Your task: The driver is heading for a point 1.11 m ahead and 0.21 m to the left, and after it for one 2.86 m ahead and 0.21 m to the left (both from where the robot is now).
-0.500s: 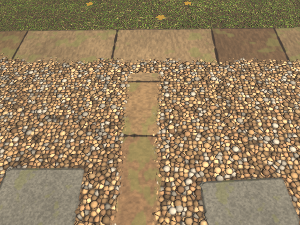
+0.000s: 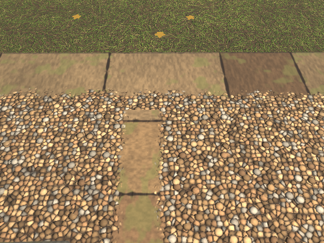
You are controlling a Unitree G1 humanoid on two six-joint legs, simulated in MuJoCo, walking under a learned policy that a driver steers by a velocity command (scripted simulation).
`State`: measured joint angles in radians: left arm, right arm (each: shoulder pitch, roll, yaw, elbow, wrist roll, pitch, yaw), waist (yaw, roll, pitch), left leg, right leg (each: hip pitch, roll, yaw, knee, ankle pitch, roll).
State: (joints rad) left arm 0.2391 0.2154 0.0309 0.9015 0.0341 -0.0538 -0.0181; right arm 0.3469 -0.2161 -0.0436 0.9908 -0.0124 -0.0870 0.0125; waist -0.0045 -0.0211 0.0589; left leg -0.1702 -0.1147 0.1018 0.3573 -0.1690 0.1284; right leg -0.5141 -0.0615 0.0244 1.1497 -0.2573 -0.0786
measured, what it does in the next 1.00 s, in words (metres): walks ahead, turning left: right foot, then left foot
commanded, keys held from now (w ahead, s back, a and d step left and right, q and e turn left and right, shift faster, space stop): w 0.12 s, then w+q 0.86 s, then w+e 0.02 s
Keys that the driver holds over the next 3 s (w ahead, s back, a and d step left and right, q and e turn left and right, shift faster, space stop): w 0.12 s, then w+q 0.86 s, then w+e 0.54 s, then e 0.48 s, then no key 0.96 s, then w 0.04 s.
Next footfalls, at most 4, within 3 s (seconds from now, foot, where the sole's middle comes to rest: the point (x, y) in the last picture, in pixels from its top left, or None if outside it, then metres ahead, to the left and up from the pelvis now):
0.36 right None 0.37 -0.13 -0.78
0.90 left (138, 224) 0.57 0.13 -0.78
1.50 right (140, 158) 0.90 0.13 -0.78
2.00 left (106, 133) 1.06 0.32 -0.78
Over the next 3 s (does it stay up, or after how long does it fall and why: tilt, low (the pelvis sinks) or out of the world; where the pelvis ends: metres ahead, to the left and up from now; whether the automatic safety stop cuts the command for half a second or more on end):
stays up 0.96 0.21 0.00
